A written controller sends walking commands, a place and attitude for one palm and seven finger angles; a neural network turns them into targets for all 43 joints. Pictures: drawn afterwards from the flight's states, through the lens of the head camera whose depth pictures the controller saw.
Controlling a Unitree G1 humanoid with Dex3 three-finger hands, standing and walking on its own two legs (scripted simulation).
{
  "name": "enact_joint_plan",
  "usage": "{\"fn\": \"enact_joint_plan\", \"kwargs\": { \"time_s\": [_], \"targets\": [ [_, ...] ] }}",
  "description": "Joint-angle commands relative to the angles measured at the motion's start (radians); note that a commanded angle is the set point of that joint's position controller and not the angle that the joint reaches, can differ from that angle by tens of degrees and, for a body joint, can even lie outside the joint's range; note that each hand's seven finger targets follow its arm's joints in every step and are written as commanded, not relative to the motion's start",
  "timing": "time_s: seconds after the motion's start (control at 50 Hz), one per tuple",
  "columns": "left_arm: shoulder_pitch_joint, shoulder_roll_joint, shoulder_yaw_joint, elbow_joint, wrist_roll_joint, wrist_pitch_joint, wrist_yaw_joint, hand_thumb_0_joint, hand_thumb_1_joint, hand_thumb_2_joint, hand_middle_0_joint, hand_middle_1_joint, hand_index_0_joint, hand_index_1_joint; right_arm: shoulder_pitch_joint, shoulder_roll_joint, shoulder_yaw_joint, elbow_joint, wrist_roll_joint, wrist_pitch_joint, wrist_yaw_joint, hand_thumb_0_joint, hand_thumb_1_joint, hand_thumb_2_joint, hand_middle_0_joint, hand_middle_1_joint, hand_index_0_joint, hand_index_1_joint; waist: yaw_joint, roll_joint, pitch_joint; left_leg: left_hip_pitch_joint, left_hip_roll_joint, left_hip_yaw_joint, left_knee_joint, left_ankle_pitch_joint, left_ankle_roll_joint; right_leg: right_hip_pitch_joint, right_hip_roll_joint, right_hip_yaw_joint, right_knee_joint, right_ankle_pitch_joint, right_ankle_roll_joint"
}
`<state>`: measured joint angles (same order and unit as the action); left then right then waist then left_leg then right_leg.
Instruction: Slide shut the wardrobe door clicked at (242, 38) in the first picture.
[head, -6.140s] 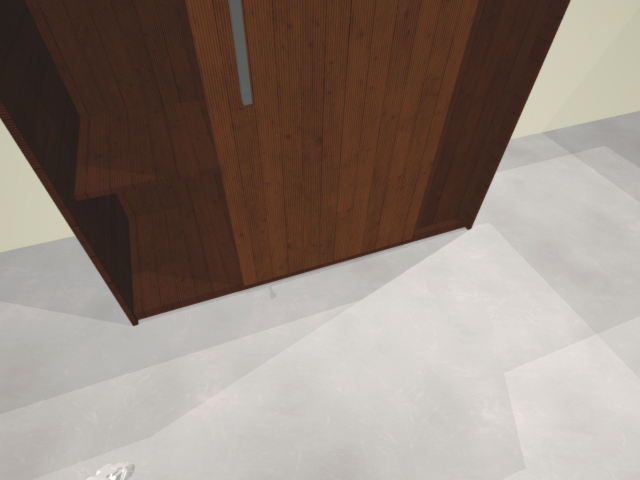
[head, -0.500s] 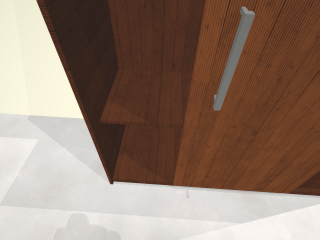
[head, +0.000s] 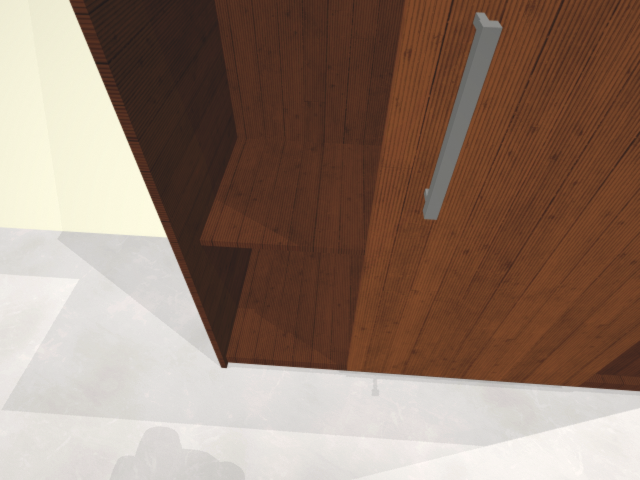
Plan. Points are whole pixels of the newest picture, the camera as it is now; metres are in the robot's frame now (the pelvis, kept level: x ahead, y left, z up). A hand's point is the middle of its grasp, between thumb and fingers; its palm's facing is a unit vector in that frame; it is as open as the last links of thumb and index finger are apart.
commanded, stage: look again from close up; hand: right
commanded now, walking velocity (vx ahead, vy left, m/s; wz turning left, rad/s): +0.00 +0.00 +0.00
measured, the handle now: (451, 131) +0.54 -0.15 +0.18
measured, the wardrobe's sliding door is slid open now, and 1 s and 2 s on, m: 0.39 0.39 0.39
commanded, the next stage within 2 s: shuffle to correct the standing spot in 0.02 s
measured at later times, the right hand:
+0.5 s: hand out of the picture +0.00 -0.18 -0.19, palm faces +0.03 +0.99 -0.13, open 7.4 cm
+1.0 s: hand out of the picture +0.17 -0.17 -0.18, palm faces +0.05 +0.98 -0.18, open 7.4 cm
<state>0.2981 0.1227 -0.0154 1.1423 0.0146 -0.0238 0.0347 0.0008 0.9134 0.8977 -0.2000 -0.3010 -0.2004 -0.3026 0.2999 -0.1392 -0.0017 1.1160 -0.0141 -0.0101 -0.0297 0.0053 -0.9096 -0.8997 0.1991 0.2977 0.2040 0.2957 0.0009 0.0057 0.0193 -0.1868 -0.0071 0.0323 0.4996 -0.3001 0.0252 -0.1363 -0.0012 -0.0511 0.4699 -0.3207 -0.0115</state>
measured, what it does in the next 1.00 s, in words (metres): steps on the spot: left foot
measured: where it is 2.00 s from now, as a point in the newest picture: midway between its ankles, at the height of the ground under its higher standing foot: outside the picture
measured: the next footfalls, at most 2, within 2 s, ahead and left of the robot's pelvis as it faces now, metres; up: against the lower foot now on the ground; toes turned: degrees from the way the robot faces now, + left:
left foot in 0.74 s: +0.20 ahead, +0.09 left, +0.00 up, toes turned -7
right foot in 1.02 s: +0.12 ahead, -0.11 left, +0.00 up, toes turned -6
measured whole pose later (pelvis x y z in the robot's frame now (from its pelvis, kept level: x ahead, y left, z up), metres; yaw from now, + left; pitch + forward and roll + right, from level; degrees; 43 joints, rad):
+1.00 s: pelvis +0.08 +0.01 -0.02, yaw -2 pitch -1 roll -1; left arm 0.23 0.16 0.04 1.01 0.01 0.01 0.02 0.00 0.92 0.90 -0.20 -0.30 -0.20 -0.30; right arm 0.12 -0.16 -0.04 0.97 -0.03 0.02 -0.03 0.00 -0.91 -0.90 0.20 0.30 0.21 0.30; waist 0.02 0.04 0.07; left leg -0.42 0.05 0.07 0.60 -0.16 0.02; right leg -0.33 -0.01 -0.05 0.76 -0.45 0.01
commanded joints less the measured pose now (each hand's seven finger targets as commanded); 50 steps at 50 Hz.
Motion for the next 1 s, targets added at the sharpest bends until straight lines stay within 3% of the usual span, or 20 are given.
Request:
{"fn": "enact_joint_plan", "kwargs": {
  "time_s": [0.0,0.1,0.24,0.3,0.34,0.36,0.38,0.4,0.42,0.46,0.56,0.62,0.68,0.7,0.72,0.74,0.76,0.8,0.94,0.98],
  "targets": [
    [0.071,0.09,0.014,-0.016,-0.001,-0.015,0.008,0.0,0.9,0.9,-0.2,-0.3,-0.2,-0.3,0.065,-0.089,-0.015,-0.031,0.001,-0.018,-0.008,0.0,-0.9,-0.9,0.2,0.3,0.2,0.3,-0.005,-0.01,0.046,0.007,0.111,-0.096,-0.072,0.257,0.027,-0.057,-0.099,0.084,-0.092,0.216,-0.033],
    [0.071,0.089,0.014,-0.015,-0.002,-0.014,0.009,0.0,0.9,0.9,-0.2,-0.3,-0.2,-0.3,0.063,-0.089,-0.014,-0.028,0.001,-0.016,-0.009,0.0,-0.9,-0.9,0.2,0.3,0.2,0.3,-0.005,-0.005,0.058,0.002,0.107,-0.097,-0.073,0.245,0.026,-0.061,-0.1,0.087,-0.096,0.211,-0.034],
    [0.074,0.072,0.02,-0.038,0.009,-0.004,-0.007,0.0,0.9,0.9,-0.2,-0.3,-0.2,-0.3,0.124,-0.113,-0.039,-0.027,-0.007,-0.012,0.006,0.0,-0.9,-0.9,0.2,0.3,0.2,0.3,-0.023,0.073,0.141,-0.003,0.142,-0.213,-0.15,-0.223,0.094,-0.233,-0.034,0.03,0.048,-0.115,-0.04],
    [0.057,0.055,0.021,-0.062,0.009,-0.014,-0.01,0.0,0.9,0.9,-0.2,-0.3,-0.2,-0.3,0.171,-0.135,-0.056,-0.027,-0.005,-0.022,0.002,0.0,-0.9,-0.9,0.2,0.3,0.2,0.3,-0.026,0.128,0.13,0.006,0.237,-0.32,-0.205,-0.155,0.157,-0.27,-0.019,-0.024,0.186,-0.102,-0.028],
    [0.099,0.043,0.02,-0.05,0.007,-0.021,-0.011,0.0,0.9,0.9,-0.2,-0.3,-0.2,-0.3,0.134,-0.131,-0.058,-0.038,-0.008,-0.025,0.002,0.0,-0.9,-0.9,0.2,0.3,0.2,0.3,0.006,0.079,0.131,-0.055,0.209,-0.239,-0.142,-0.067,0.154,-0.17,-0.028,-0.029,0.093,-0.082,-0.033],
    [0.149,0.05,0.018,-0.031,0.006,-0.029,-0.011,0.0,0.9,0.9,-0.2,-0.3,-0.2,-0.3,0.102,-0.112,-0.054,-0.048,-0.006,-0.023,0.006,0.0,-0.9,-0.9,0.2,0.3,0.2,0.3,0.032,0.009,0.136,-0.13,0.145,-0.154,-0.041,-0.014,0.122,-0.069,-0.042,0.003,-0.006,-0.016,-0.045],
    [0.251,0.096,0.029,0.01,0.011,-0.041,-0.005,0.0,0.9,0.9,-0.2,-0.3,-0.2,-0.3,0.064,-0.077,-0.047,-0.063,-0.007,-0.024,0.011,0.0,-0.9,-0.9,0.2,0.3,0.2,0.3,0.068,-0.162,0.103,-0.242,0.038,-0.03,0.189,0.047,0.069,0.082,-0.149,0.167,-0.076,0.176,-0.099],
    [0.371,0.157,0.043,0.045,0.018,-0.048,0.009,0.0,0.9,0.9,-0.2,-0.3,-0.2,-0.3,-0.014,-0.051,-0.037,-0.094,-0.008,-0.033,0.012,0.0,-0.9,-0.9,0.2,0.3,0.2,0.3,0.112,-0.34,0.105,-0.453,-0.025,0.081,0.434,-0.18,0.025,0.226,-0.316,0.386,-0.159,0.497,-0.194],
    [0.397,0.146,0.032,0.057,0.019,-0.048,0.018,0.0,0.9,0.9,-0.2,-0.3,-0.2,-0.3,-0.065,-0.073,-0.041,-0.117,-0.011,-0.038,0.009,0.0,-0.9,-0.9,0.2,0.3,0.2,0.3,0.113,-0.261,0.12,-0.574,0.004,0.016,0.596,-0.288,0.032,0.283,-0.386,0.428,-0.152,0.734,-0.264],
    [0.326,0.119,0.026,0.023,0.019,-0.057,0.018,0.0,0.9,0.9,-0.2,-0.3,-0.2,-0.3,-0.104,-0.064,-0.046,-0.125,-0.009,-0.038,0.021,0.0,-0.9,-0.9,0.2,0.3,0.2,0.3,0.075,-0.074,0.149,-0.603,0.076,-0.021,0.678,-0.213,0.035,0.219,-0.375,0.331,-0.139,0.739,-0.271],
    [0.229,0.104,0.013,-0.007,0.016,-0.062,0.026,0.0,0.9,0.9,-0.2,-0.3,-0.2,-0.3,-0.119,-0.018,-0.033,-0.139,-0.002,-0.01,0.036,0.0,-0.9,-0.9,0.2,0.3,0.2,0.3,0.019,-0.139,0.14,-0.449,0.067,0.039,0.469,-0.019,0.009,0.083,-0.228,0.083,-0.175,0.851,-0.162],
    [0.196,0.134,0.022,-0.007,0.012,-0.042,0.028,0.0,0.9,0.9,-0.2,-0.3,-0.2,-0.3,-0.079,-0.031,-0.029,-0.124,0.003,-0.008,0.023,0.0,-0.9,-0.9,0.2,0.3,0.2,0.3,-0.002,-0.175,0.068,-0.211,0.017,0.066,0.223,0.076,0.019,0.064,-0.205,0.044,-0.102,0.969,-0.115],
    [0.179,0.166,0.044,-0.026,-0.004,-0.024,0.019,0.0,0.9,0.9,-0.2,-0.3,-0.2,-0.3,0.065,-0.121,-0.051,-0.089,-0.001,-0.022,0.01,0.0,-0.9,-0.9,0.2,0.3,0.2,0.3,-0.064,-0.072,-0.017,0.051,0.037,0.055,-0.015,0.351,0.013,0.027,-0.173,0.061,0.067,0.756,-0.065],
    [0.206,0.139,0.049,-0.031,-0.01,-0.021,0.013,0.0,0.9,0.9,-0.2,-0.3,-0.2,-0.3,0.102,-0.183,-0.064,-0.083,-0.004,-0.032,0.0,0.0,-0.9,-0.9,0.2,0.3,0.2,0.3,-0.067,0.023,-0.068,0.198,0.149,-0.058,0.04,0.712,0.052,-0.095,-0.12,0.048,0.187,0.513,-0.037],
    [0.259,0.099,0.057,-0.039,-0.017,-0.019,0.011,0.0,0.9,0.9,-0.2,-0.3,-0.2,-0.3,0.139,-0.234,-0.076,-0.078,-0.003,-0.036,-0.007,0.0,-0.9,-0.9,0.2,0.3,0.2,0.3,-0.057,0.135,-0.144,0.314,0.337,-0.244,0.072,1.206,0.154,-0.223,0.003,0.016,0.385,0.06,-0.01],
    [0.262,0.083,0.064,-0.048,-0.028,-0.009,0.017,0.0,0.9,0.9,-0.2,-0.3,-0.2,-0.3,0.152,-0.242,-0.077,-0.08,0.0,-0.038,-0.013,0.0,-0.9,-0.9,0.2,0.3,0.2,0.3,-0.049,0.138,-0.201,0.271,0.459,-0.294,0.025,1.304,0.258,-0.199,0.024,0.042,0.55,-0.324,-0.001],
    [0.203,0.051,0.06,-0.06,-0.028,0.005,0.015,0.0,0.9,0.9,-0.2,-0.3,-0.2,-0.3,0.088,-0.224,-0.074,-0.098,-0.002,-0.033,-0.017,0.0,-0.9,-0.9,0.2,0.3,0.2,0.3,-0.041,0.216,-0.183,0.133,0.456,-0.321,-0.024,1.087,0.28,-0.193,-0.01,0.089,0.619,-0.358,-0.002],
    [0.16,0.03,0.056,-0.065,-0.016,0.03,0.009,0.0,0.9,0.9,-0.2,-0.3,-0.2,-0.3,-0.062,-0.177,-0.064,-0.145,-0.01,-0.009,-0.02,0.0,-0.9,-0.9,0.2,0.3,0.2,0.3,0.002,0.168,-0.068,-0.065,0.376,-0.228,-0.076,0.746,0.239,-0.208,-0.031,0.079,0.611,-0.306,0.008],
    [0.159,0.034,0.058,-0.102,0.0,0.045,-0.014,0.0,0.9,0.9,-0.2,-0.3,-0.2,-0.3,-0.108,-0.211,-0.087,-0.19,-0.019,0.025,-0.013,0.0,-0.9,-0.9,0.2,0.3,0.2,0.3,0.016,0.132,-0.063,-0.207,0.284,-0.201,-0.163,0.101,0.152,-0.095,0.001,-0.026,0.244,-0.097,0.025],
    [0.204,0.048,0.056,-0.102,0.0,0.036,-0.015,0.0,0.9,0.9,-0.2,-0.3,-0.2,-0.3,-0.132,-0.186,-0.083,-0.205,-0.009,0.039,-0.008,0.0,-0.9,-0.9,0.2,0.3,0.2,0.3,0.046,0.091,-0.008,-0.317,0.214,-0.154,-0.105,-0.116,0.085,0.012,-0.001,-0.019,0.0,0.011,0.011]
  ]
}}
